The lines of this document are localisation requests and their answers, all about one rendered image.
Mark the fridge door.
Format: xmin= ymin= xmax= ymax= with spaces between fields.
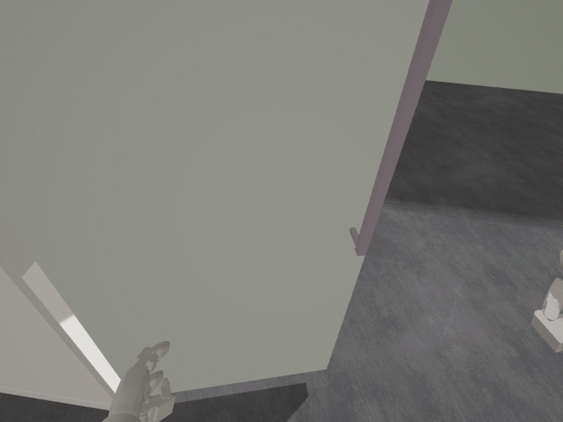
xmin=0 ymin=0 xmax=429 ymax=397

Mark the right robot hand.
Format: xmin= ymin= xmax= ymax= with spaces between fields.
xmin=531 ymin=250 xmax=563 ymax=353

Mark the handle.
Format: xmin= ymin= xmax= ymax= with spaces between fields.
xmin=349 ymin=0 xmax=453 ymax=256

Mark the left robot hand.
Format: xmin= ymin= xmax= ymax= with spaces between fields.
xmin=108 ymin=341 xmax=176 ymax=422

